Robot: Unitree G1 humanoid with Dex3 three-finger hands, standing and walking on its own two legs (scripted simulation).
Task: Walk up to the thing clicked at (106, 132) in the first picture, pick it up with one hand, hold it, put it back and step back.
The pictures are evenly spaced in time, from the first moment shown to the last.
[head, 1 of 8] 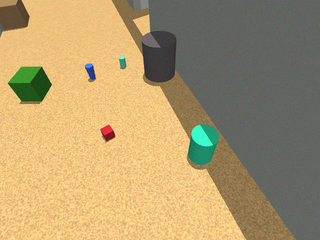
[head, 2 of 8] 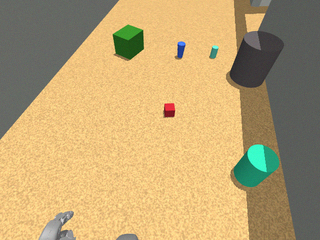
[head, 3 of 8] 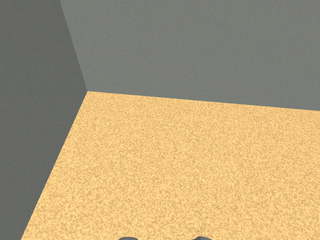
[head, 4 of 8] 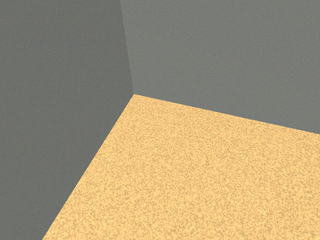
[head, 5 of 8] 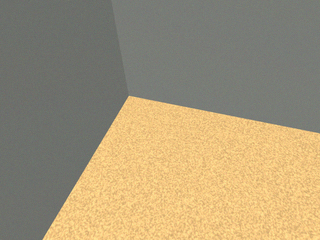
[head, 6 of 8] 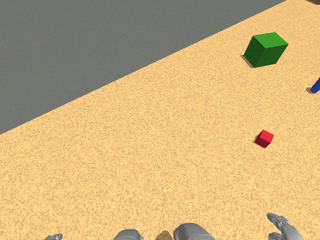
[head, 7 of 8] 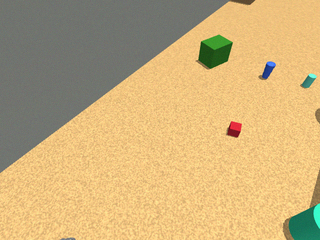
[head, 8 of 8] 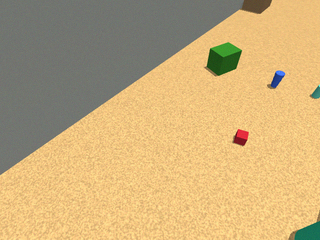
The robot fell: no
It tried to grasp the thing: no
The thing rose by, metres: 0.00
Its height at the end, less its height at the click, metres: +0.00
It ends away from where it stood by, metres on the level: 0.00
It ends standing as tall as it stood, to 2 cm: yes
